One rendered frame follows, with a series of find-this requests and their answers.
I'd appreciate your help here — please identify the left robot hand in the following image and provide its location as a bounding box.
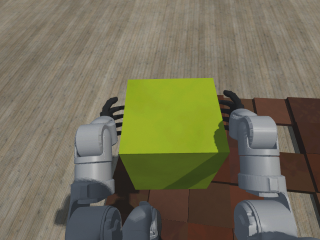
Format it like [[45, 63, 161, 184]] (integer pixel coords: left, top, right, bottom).
[[100, 97, 125, 136]]

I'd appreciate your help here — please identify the left robot upper arm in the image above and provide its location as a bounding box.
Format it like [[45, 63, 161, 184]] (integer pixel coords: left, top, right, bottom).
[[65, 205, 123, 240]]

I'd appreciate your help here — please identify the carton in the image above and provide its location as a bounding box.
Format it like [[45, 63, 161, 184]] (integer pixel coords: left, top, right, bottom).
[[118, 78, 230, 190]]

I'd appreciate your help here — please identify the right robot upper arm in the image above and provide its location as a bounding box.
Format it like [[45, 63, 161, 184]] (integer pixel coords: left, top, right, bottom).
[[234, 200, 320, 240]]

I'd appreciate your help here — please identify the right robot hand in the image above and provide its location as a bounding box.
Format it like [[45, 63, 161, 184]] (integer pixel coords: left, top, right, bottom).
[[218, 90, 244, 131]]

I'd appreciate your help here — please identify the robot left shin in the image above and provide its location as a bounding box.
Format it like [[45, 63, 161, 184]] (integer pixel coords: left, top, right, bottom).
[[139, 201, 159, 240]]

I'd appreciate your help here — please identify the robot left forearm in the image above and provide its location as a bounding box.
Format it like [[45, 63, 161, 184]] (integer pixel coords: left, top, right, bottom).
[[65, 116, 118, 240]]

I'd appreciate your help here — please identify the left robot thigh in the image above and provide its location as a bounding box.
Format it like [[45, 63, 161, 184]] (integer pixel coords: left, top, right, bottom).
[[122, 205, 157, 240]]

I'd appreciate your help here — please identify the robot right forearm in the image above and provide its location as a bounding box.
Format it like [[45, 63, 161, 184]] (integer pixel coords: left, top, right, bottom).
[[229, 108, 298, 235]]

